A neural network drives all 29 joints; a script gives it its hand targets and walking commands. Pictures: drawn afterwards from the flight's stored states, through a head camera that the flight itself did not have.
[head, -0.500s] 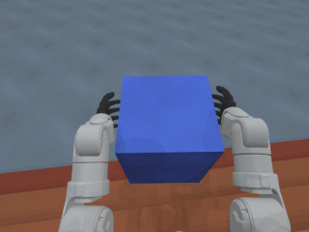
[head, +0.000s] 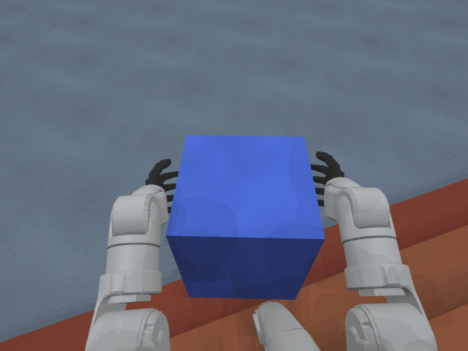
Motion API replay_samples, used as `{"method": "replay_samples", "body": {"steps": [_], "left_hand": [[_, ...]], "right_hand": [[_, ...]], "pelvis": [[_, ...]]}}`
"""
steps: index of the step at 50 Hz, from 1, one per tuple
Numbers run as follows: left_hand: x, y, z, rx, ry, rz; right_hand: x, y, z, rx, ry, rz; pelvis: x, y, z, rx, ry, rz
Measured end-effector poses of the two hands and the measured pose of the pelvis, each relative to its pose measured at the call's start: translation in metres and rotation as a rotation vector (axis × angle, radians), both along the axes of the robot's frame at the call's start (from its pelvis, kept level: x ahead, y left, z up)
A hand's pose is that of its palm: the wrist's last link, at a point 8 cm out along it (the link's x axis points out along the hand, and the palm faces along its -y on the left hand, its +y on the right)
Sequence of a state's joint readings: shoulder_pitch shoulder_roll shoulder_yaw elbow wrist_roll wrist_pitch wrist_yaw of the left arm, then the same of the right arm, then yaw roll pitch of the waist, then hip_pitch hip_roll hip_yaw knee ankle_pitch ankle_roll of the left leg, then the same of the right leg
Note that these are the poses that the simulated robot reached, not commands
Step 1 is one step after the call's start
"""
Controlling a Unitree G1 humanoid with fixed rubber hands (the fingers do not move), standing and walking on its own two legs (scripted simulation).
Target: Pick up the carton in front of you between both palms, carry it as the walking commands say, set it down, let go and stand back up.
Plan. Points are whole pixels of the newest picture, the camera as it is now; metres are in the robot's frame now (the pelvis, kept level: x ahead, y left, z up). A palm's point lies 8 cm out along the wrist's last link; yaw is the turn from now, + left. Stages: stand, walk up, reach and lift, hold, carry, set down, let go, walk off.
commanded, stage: carry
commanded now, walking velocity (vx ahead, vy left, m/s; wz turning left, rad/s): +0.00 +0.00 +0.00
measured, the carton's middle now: (243, 221) +0.33 -0.06 -0.01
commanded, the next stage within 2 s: none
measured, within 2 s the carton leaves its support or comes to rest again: neither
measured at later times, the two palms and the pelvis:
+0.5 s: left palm (162, 131) +0.77 +0.13 -0.14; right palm (253, 115) +0.79 -0.17 -0.15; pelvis +0.44 -0.05 -0.23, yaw -1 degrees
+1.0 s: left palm (181, 111) +1.22 +0.10 -0.43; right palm (240, 97) +1.25 -0.20 -0.41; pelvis +0.88 -0.06 -0.48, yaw +0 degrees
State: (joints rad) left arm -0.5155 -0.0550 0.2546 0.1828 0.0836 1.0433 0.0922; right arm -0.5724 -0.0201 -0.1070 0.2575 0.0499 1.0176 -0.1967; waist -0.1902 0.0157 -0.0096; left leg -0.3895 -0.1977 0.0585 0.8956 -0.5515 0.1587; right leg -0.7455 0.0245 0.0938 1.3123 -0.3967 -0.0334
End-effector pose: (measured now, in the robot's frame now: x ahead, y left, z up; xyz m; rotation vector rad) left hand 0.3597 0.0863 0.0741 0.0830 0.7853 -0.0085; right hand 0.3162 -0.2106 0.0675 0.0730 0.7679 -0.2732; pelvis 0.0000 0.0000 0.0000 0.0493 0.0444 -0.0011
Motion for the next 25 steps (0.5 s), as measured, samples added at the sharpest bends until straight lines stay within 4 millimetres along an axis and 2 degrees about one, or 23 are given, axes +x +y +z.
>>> {"method": "replay_samples", "body": {"steps": [2,5,9,12,15,19,22,25], "left_hand": [[0.027,-0.001,-0.025,-0.006,0.022,0.009],[0.074,0.001,-0.057,-0.030,0.002,0.035],[0.145,0.007,-0.091,-0.039,-0.094,0.097],[0.189,0.024,-0.118,-0.012,-0.133,0.181],[0.227,0.038,-0.151,-0.016,-0.077,0.229],[0.285,0.044,-0.186,-0.009,0.006,0.246],[0.344,0.044,-0.201,0.018,-0.003,0.221],[0.413,0.039,-0.215,0.024,-0.068,0.184]], "right_hand": [[0.033,-0.002,-0.019,-0.004,0.023,0.005],[0.093,-0.001,-0.039,-0.036,0.004,0.041],[0.188,0.005,-0.065,-0.058,-0.089,0.118],[0.260,0.023,-0.093,-0.047,-0.131,0.203],[0.312,0.038,-0.127,-0.041,-0.077,0.250],[0.371,0.045,-0.171,-0.030,0.005,0.261],[0.420,0.042,-0.197,-0.007,-0.004,0.239],[0.474,0.037,-0.218,-0.006,-0.069,0.205]], "pelvis": [[0.032,-0.003,-0.013,-0.009,0.004,0.008],[0.083,-0.014,-0.041,-0.020,-0.002,0.009],[0.165,-0.033,-0.096,-0.004,-0.034,-0.002],[0.221,-0.045,-0.136,-0.047,-0.043,-0.013],[0.270,-0.055,-0.156,-0.075,-0.032,-0.004],[0.333,-0.058,-0.173,-0.072,-0.006,-0.003],[0.383,-0.053,-0.194,-0.062,0.000,-0.015],[0.441,-0.046,-0.230,-0.066,-0.008,-0.010]]}}
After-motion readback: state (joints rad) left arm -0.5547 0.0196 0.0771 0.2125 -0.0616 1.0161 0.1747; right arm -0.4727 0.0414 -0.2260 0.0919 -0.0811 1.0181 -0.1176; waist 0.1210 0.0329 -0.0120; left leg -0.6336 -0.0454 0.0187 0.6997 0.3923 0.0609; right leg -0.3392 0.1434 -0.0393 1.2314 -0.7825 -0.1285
